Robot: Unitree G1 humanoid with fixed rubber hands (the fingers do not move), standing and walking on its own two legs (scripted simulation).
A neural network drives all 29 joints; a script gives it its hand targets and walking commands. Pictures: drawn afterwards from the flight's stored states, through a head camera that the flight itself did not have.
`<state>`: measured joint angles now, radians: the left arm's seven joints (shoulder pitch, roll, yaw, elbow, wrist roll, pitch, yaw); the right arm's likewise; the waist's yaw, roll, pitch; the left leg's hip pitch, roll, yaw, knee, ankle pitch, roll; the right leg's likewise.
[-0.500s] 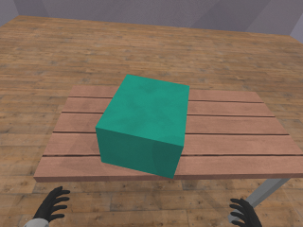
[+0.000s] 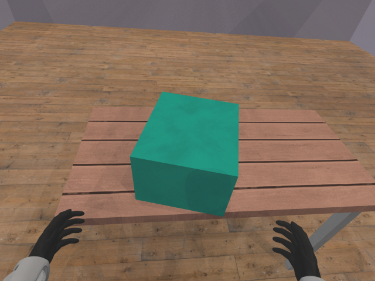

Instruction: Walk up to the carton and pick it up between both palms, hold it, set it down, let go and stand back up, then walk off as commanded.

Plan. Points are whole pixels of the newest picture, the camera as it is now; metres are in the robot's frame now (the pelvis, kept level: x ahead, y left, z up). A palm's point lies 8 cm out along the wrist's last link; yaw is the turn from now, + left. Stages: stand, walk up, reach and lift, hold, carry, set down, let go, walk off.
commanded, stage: reach and lift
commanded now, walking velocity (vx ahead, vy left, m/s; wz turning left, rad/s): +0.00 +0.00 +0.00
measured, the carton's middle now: (190, 148) +0.50 -0.02 -0.01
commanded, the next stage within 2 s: none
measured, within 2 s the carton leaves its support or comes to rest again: neither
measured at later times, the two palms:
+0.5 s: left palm (50, 245) +0.20 +0.26 +0.02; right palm (297, 254) +0.17 -0.19 +0.05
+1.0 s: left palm (74, 193) +0.29 +0.24 +0.06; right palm (287, 208) +0.25 -0.20 +0.07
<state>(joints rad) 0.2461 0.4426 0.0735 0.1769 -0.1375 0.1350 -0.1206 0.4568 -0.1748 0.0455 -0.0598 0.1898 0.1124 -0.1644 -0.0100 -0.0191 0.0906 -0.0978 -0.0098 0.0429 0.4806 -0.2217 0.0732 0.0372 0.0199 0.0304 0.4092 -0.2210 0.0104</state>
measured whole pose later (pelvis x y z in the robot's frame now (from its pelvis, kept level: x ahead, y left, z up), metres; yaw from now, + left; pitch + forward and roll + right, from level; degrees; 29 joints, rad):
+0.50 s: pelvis +0.01 +0.00 +0.00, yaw -1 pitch -8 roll -2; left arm 0.32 0.48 0.05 0.08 -0.29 -0.01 -0.15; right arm 0.46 -0.12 0.07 -0.19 0.23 0.08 -0.22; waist 0.00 -0.03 0.10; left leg -0.12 -0.03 0.06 0.48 -0.23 0.07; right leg 0.04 0.00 0.05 0.36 -0.27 0.01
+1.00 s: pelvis +0.02 -0.02 +0.00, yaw -1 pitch -5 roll -2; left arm 0.03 0.50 0.06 0.08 -0.31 0.22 -0.17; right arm 0.17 -0.12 0.07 -0.19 0.26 0.28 -0.30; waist 0.00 -0.02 0.10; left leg -0.15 -0.01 0.06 0.47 -0.23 0.06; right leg 0.01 0.01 0.05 0.35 -0.27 0.01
